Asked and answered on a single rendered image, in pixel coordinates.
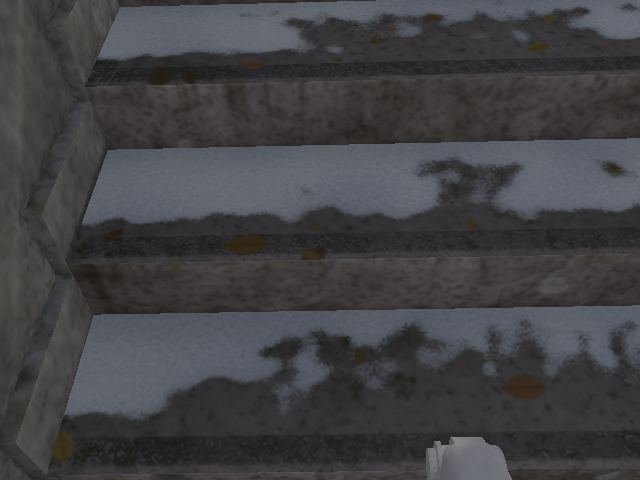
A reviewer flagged robot right thigh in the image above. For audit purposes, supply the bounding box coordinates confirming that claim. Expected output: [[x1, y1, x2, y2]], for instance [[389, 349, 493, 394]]
[[426, 437, 512, 480]]

